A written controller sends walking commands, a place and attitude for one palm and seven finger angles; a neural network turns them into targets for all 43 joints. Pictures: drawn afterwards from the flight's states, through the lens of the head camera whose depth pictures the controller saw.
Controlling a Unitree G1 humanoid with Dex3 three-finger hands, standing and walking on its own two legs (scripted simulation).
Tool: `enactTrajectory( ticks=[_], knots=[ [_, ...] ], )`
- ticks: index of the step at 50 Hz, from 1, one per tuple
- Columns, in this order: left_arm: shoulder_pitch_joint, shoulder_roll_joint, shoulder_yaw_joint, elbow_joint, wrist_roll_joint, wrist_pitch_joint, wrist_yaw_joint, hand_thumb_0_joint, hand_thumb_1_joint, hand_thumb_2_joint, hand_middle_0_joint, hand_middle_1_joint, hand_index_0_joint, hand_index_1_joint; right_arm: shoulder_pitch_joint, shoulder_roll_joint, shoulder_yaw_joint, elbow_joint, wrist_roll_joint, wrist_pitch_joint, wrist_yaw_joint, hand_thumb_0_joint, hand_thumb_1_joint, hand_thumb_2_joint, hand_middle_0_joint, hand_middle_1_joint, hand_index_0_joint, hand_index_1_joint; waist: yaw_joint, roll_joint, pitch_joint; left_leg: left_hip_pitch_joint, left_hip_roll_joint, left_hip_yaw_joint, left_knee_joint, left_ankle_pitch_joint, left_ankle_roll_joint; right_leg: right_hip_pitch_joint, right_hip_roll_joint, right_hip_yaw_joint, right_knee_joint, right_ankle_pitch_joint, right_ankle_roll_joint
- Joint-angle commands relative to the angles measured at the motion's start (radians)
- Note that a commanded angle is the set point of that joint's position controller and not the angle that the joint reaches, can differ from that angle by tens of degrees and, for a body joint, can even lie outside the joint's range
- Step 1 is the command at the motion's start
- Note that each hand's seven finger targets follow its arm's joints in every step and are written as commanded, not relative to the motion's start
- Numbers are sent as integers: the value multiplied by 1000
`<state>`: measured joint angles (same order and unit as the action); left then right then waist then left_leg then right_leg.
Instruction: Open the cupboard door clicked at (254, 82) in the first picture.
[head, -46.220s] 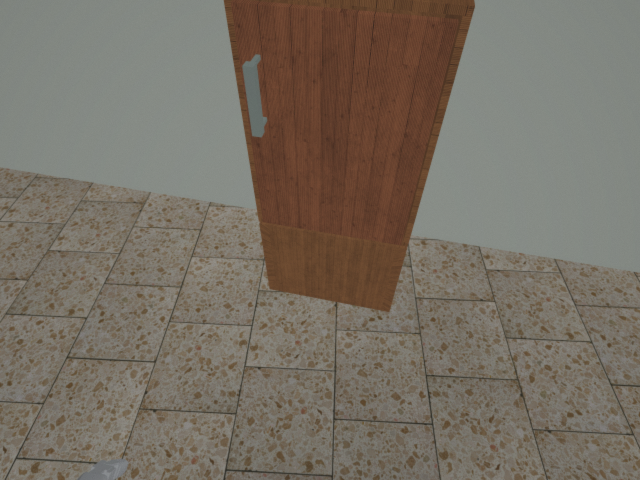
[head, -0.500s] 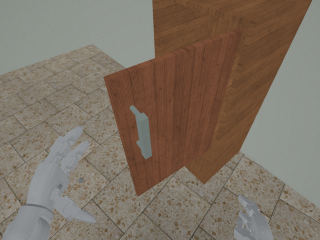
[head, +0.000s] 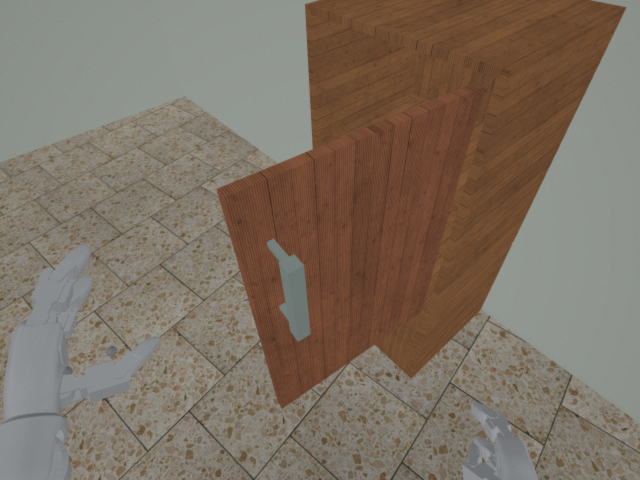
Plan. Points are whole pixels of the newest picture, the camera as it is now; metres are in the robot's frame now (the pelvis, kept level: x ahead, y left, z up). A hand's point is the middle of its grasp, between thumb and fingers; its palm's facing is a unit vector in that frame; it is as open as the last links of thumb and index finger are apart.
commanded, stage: draw the hand back to the body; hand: left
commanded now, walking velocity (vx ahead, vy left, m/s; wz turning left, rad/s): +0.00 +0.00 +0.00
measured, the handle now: (288, 291) +0.34 +0.09 +0.05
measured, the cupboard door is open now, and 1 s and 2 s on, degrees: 84 84 84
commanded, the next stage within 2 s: step back with the hand held close in 0.60 s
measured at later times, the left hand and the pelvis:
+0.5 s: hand (99, 338) +0.21 +0.24 +0.14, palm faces +0.44 -0.80 -0.41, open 7.6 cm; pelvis +0.01 -0.02 +0.00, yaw +0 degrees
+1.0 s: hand (91, 346) +0.20 +0.25 +0.14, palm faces +0.32 -0.79 -0.52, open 7.4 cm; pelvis -0.01 -0.01 +0.00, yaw -2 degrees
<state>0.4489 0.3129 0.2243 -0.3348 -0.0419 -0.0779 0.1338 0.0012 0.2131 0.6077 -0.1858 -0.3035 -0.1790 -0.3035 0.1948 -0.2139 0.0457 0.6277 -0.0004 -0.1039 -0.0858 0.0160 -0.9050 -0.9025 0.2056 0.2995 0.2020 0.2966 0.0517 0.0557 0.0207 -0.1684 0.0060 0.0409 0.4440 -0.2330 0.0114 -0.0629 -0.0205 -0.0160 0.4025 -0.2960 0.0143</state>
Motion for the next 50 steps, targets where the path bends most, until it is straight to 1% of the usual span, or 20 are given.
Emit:
enactTrajectory(
  ticks=[1, 4, 5, 8, 9, 11, 15, 18, 23, 24, 30, 35, 36, 37, 38, 41, 44, 45, 47, 50],
  knots=[
    [-51, 170, 150, -234, -3, -66, 8, 0, 550, 750, -187, -300, -187, -300, -127, -113, -55, -159, -3, -43, -4, 0, -900, -900, 200, 300, 200, 300, 9, 2, -111, 123, 23, -15, -63, 298, -2, -44, 26, -28, -56, 295, -24],
    [-45, 199, 196, -214, -6, -63, 9, 0, 655, 795, -191, -300, -191, -300, -127, -114, -59, -151, -4, -36, -2, 0, -900, -900, 200, 300, 200, 300, 14, -3, -98, 121, 22, -8, -59, 304, -1, -39, 26, -26, -68, 314, -24],
    [-51, 188, 189, -219, -8, -63, 6, 0, 690, 810, -192, -300, -192, -300, -127, -111, -60, -154, -2, -32, -2, 0, -900, -900, 200, 300, 200, 300, 9, -4, -88, 124, 23, -5, -60, 300, -1, -48, 27, -27, -67, 312, -21],
    [-77, 215, 224, -243, -11, -71, 10, 0, 795, 855, -196, -300, -196, -300, -124, -111, -64, -151, -3, -33, -4, 0, -900, -900, 200, 300, 200, 300, 11, 10, -117, 138, 20, -3, -56, 305, 2, -40, 26, -25, -69, 322, -21],
    [-74, 226, 238, -230, -12, -68, 10, 0, 830, 870, -198, -300, -198, -300, -130, -114, -65, -148, -2, -33, -4, 0, -900, -900, 200, 300, 200, 300, 15, -14, -106, 132, 20, -1, -53, 301, 3, -37, 27, -24, -76, 327, -21],
    [-77, 222, 241, -239, -16, -70, 9, 0, 900, 900, -200, -300, -200, -300, -128, -112, -68, -147, 0, -33, -4, 0, -900, -900, 200, 300, 200, 300, 12, 7, -109, 143, 20, 1, -51, 320, 4, -40, 25, -22, -72, 347, -18],
    [-67, 178, 196, -200, -15, -63, 2, 0, 900, 900, -200, -300, -200, -300, -128, -117, -72, -145, 1, -31, 0, 0, -900, -900, 200, 300, 200, 300, 6, -11, -78, 142, 20, 7, -54, 310, 7, -57, 26, -21, -80, 343, -14],
    [-94, 210, 220, -218, -14, -69, 5, 0, 900, 900, -200, -300, -200, -300, -131, -118, -75, -147, -1, -31, -4, 0, -900, -900, 200, 300, 200, 300, 11, -31, -105, 150, 16, 7, -56, 287, 11, -49, 26, -19, -83, 332, -13],
    [-85, 224, 234, -233, -15, -76, 6, 0, 900, 900, -200, -300, -200, -300, -137, -111, -73, -146, -1, -35, -7, 0, -900, -900, 200, 300, 200, 300, 15, 2, -107, 150, 11, 12, -51, 287, 11, -41, 23, -13, -87, 347, -13],
    [-87, 230, 238, -229, -15, -76, 6, 0, 900, 900, -200, -300, -200, -300, -137, -111, -73, -143, -2, -36, -8, 0, -900, -900, 200, 300, 200, 300, 15, -21, -97, 146, 9, 13, -49, 287, 12, -36, 23, -13, -93, 357, -14],
    [-77, 207, 225, -214, -19, -78, 1, 0, 900, 900, -200, -300, -200, -300, -136, -109, -73, -140, -2, -38, -8, 0, -900, -900, 200, 300, 200, 300, 11, 1, -81, 149, 11, 18, -50, 283, 12, -45, 21, -9, -97, 363, -11],
    [-82, 209, 225, -200, -22, -79, -1, 0, 900, 900, -200, -300, -200, -300, -142, -110, -76, -139, -2, -37, -10, 0, -900, -900, 200, 300, 200, 300, 11, -32, -73, 150, 11, 20, -54, 257, 16, -54, 22, -5, -108, 342, -7],
    [-131, 239, 234, -366, -20, -101, 1, 0, 900, 900, -200, -300, -200, -300, -150, -107, -74, -160, -2, -49, -7, 0, -900, -900, 200, 300, 200, 300, 19, 33, -138, 172, 7, 12, -46, 281, 16, -26, 18, -1, -97, 364, -11],
    [-156, 373, 364, -377, -20, -134, 6, 0, 900, 900, -200, -300, -200, -300, -139, -132, -71, -179, 1, -26, -8, 0, -900, -900, 200, 300, 200, 300, -30, -8, -35, 115, 26, 8, 10, 259, 27, -158, -27, 64, -145, 468, -10],
    [-38, 289, 309, -275, -17, -127, -5, 0, 900, 900, -200, -300, -200, -300, -140, -119, -75, -159, -3, -4, -7, 0, -900, -900, 200, 300, 200, 300, -34, -67, -52, 90, 24, -1, 31, 248, 24, -138, -49, 56, -125, 518, -9],
    [62, 241, 276, -233, -17, -122, -14, 0, 900, 900, -200, -300, -200, -300, -128, -122, -87, -182, 5, 34, -5, 0, -900, -900, 200, 300, 200, 300, -38, -69, -117, 83, 34, 12, 42, 313, 16, -110, -60, 45, -71, 617, -1],
    [78, 254, 280, -249, -18, -116, -7, 0, 900, 900, -200, -300, -200, -300, -122, -129, -95, -197, 11, 59, -12, 0, -900, -900, 200, 300, 200, 300, -40, -36, -169, 100, 55, 12, 35, 413, 13, -101, -52, 27, -37, 623, 5],
    [89, 263, 290, -257, -19, -114, -3, 0, 900, 900, -200, -300, -200, -300, -122, -125, -95, -207, 13, 65, -13, 0, -900, -900, 200, 300, 200, 300, -40, -59, -180, 103, 63, 9, 32, 438, 11, -101, -45, 24, -26, 617, 6],
    [88, 277, 297, -280, -18, -107, 1, 0, 900, 900, -200, -300, -200, -300, -126, -125, -98, -222, 17, 77, -16, 0, -900, -900, 200, 300, 200, 300, -42, -83, -187, 104, 69, 12, 36, 453, 12, -114, -38, 24, -17, 613, 10],
    [105, 293, 312, -317, -19, -104, 13, 0, 900, 900, -200, -300, -200, -300, -125, -121, -97, -235, 16, 86, -21, 0, -900, -900, 200, 300, 200, 300, -40, -54, -196, 68, 72, 6, 31, 437, 8, -102, -36, 29, 2, 579, 6]
  ],
)
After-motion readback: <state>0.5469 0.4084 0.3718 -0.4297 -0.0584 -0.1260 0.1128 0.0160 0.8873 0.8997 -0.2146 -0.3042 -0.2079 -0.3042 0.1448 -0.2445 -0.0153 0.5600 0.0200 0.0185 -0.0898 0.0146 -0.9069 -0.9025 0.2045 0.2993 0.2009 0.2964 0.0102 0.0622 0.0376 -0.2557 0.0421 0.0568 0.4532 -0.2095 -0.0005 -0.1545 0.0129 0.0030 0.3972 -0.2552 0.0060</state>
